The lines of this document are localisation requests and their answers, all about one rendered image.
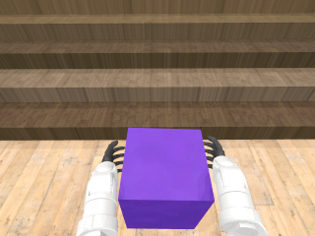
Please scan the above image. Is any robot left hand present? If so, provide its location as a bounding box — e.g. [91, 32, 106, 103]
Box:
[101, 141, 125, 173]

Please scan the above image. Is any robot right hand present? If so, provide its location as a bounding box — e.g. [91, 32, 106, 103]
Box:
[203, 136, 225, 169]

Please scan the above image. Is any left robot forearm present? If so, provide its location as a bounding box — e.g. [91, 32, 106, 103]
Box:
[76, 161, 118, 236]

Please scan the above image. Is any carton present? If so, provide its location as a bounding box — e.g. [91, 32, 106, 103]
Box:
[118, 128, 215, 229]

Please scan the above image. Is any right robot forearm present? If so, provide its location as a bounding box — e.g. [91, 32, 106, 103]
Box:
[212, 155, 269, 236]

